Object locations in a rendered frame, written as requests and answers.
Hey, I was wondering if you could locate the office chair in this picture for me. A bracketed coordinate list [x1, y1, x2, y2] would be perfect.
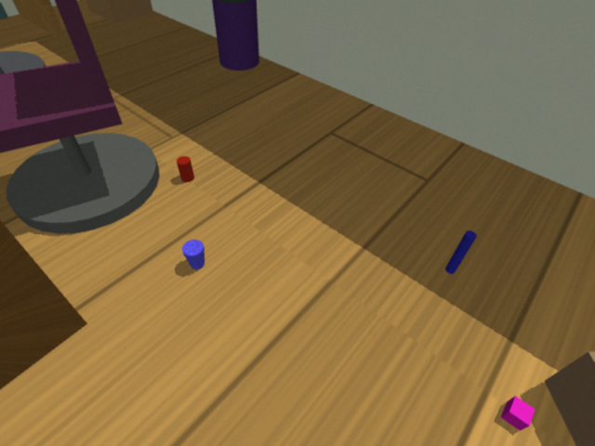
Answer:
[0, 0, 159, 233]
[0, 2, 46, 74]

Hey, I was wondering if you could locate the potted plant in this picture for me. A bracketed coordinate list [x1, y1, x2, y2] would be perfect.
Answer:
[212, 0, 259, 71]

